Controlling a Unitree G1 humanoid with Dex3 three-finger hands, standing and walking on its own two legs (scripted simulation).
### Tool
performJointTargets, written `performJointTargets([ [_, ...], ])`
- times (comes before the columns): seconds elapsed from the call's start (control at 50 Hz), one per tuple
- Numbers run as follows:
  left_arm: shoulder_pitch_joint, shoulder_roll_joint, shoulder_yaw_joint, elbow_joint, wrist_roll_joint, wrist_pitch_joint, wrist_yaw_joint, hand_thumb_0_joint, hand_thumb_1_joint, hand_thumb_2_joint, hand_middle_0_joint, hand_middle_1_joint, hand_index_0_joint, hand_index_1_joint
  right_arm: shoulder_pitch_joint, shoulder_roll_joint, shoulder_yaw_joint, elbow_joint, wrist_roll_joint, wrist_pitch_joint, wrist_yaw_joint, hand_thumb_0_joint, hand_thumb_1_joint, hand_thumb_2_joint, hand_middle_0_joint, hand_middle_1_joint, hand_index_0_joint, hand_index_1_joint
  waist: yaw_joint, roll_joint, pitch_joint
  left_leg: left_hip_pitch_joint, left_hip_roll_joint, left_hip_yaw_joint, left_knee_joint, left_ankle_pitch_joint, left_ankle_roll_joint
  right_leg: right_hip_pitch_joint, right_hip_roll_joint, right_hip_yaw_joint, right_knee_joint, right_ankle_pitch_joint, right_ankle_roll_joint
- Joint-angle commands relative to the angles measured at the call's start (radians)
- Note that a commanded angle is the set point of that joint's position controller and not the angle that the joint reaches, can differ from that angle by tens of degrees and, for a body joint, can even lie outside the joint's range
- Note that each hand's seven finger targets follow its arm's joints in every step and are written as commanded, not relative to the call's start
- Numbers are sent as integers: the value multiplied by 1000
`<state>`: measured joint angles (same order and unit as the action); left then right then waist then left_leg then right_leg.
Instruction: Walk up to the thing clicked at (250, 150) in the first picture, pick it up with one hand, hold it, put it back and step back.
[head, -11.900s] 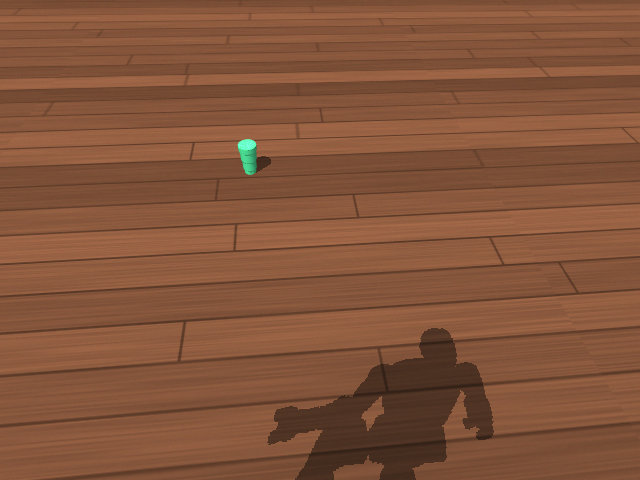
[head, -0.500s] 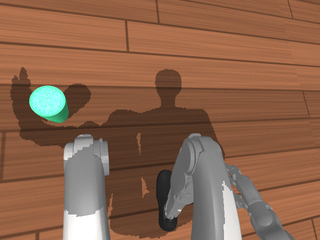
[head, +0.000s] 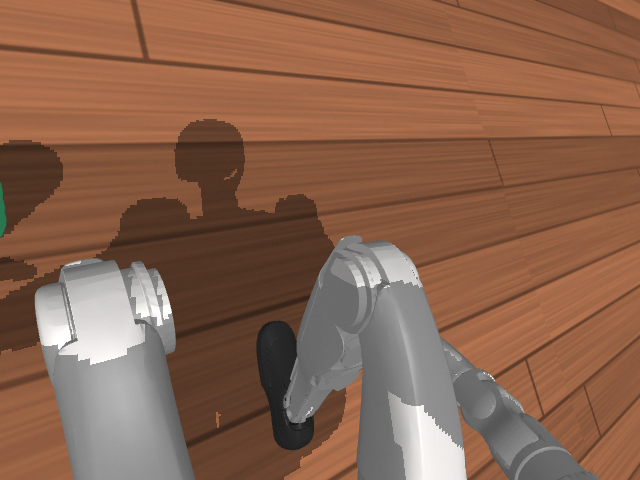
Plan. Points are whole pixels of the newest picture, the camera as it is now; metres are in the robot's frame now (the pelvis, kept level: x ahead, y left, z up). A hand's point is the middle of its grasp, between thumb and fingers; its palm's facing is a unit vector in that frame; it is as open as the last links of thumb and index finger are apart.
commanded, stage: close in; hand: left
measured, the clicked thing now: out of the picture +0.41 +0.31 -0.20
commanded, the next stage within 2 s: rest palm in 0.36 s
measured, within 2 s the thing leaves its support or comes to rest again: leaves its support in 1.78 s
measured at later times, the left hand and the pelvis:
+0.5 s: hand out of the picture +0.37 +0.31 -0.18, palm faces +0.41 -0.91 +0.02, open 17.5 cm; pelvis -0.01 +0.01 -0.01, yaw -2 degrees
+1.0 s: hand out of the picture +0.39 +0.31 -0.19, palm faces +0.44 -0.90 +0.00, open 15.3 cm; pelvis -0.01 +0.01 -0.01, yaw -3 degrees
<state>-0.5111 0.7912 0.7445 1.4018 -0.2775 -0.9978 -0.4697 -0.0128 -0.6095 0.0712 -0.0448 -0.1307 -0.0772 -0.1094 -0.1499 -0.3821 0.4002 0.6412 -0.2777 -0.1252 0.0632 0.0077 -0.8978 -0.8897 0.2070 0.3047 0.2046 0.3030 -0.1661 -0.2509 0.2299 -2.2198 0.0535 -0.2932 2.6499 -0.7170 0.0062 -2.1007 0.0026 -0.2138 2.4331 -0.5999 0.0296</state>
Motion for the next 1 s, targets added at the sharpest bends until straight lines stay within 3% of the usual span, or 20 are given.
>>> performJointTargets([
  [0.0,-136,234,-18,-171,34,-117,111,0,-611,85,-34,-128,-77,-95,25,-353,-112,-35,-17,22,-4,0,-902,-895,200,301,200,300,-36,582,-568,441,24,71,-379,137,-48,230,51,-98,-151,105,-49],
  [0.06,-120,225,-41,-163,57,-130,164,0,-611,84,-33,-122,-76,-88,22,-353,-105,-39,-30,41,9,0,-900,-895,200,301,200,301,-46,570,-541,401,21,73,-363,120,-41,245,54,-101,-157,107,-47],
  [0.14,-138,174,-91,-144,65,-151,208,0,-611,78,-34,-117,-80,-79,4,-358,-96,-54,-39,58,22,0,-904,-895,200,300,200,300,-85,530,-497,373,23,48,-368,73,-39,231,55,-118,-162,84,-41],
  [0.2,-149,155,-121,-113,72,-162,241,0,-611,91,-44,-120,-88,-84,-6,-363,-88,-67,-44,62,30,0,-903,-895,200,300,200,300,-94,500,-466,351,24,34,-368,17,-34,214,56,-123,-165,56,-38],
  [0.26,-149,139,-139,-106,72,-184,267,0,-611,104,-45,-125,-88,-91,-20,-360,-74,-79,-54,69,36,0,-901,-896,200,300,200,300,-103,480,-464,346,22,26,-357,31,-32,233,58,-126,-166,70,-35],
  [0.5,-155,179,-139,-66,97,-238,364,0,-555,181,-71,-101,-66,-113,-25,-359,-31,-92,-77,98,50,0,-891,-903,200,300,200,300,-113,493,-452,334,26,20,-339,54,-30,283,74,-132,-166,99,-34],
  [0.58,-162,162,-162,-66,113,-241,379,0,-504,203,-68,-102,-58,-119,-32,-363,-26,-89,-85,105,50,0,-891,-904,200,300,200,300,-129,511,-453,369,32,7,-342,84,-38,284,73,-140,-159,124,-31],
  [0.8,-177,193,-159,-55,129,-247,428,0,-439,241,-77,-109,-56,-135,-42,-368,-10,-97,-89,121,53,0,-890,-906,200,300,199,300,-143,501,-416,352,38,-15,-342,65,-38,277,79,-158,-163,119,-29],
  [0.84,-183,186,-169,-52,131,-247,436,0,-279,335,-220,-239,-205,-257,-39,-364,-5,-97,-95,124,54,0,-878,-901,200,300,199,300,-147,498,-433,359,37,-11,-331,87,-36,298,83,-154,-167,137,-27],
  [0.88,-190,200,-168,-60,136,-249,443,0,-130,397,-277,-296,-262,-313,-45,-366,-3,-100,-96,123,55,0,-872,-899,200,300,199,300,-142,507,-421,364,41,-16,-338,85,-37,289,84,-155,-164,136,-29],
  [0.9,-201,202,-165,-54,138,-249,447,0,-84,418,-328,-327,-312,-343,-39,-369,-3,-101,-95,127,56,0,-875,-899,200,299,199,299,-156,505,-415,362,42,-21,-344,73,-38,283,82,-162,-166,125,-29],
  [0.98,-196,193,-179,-54,146,-248,451,0,92,492,-389,-380,-372,-395,-42,-370,-3,-98,-98,131,56,0,-867,-897,200,299,199,299,-151,526,-410,377,46,-31,-356,68,-43,276,84,-162,-160,130,-29],
])
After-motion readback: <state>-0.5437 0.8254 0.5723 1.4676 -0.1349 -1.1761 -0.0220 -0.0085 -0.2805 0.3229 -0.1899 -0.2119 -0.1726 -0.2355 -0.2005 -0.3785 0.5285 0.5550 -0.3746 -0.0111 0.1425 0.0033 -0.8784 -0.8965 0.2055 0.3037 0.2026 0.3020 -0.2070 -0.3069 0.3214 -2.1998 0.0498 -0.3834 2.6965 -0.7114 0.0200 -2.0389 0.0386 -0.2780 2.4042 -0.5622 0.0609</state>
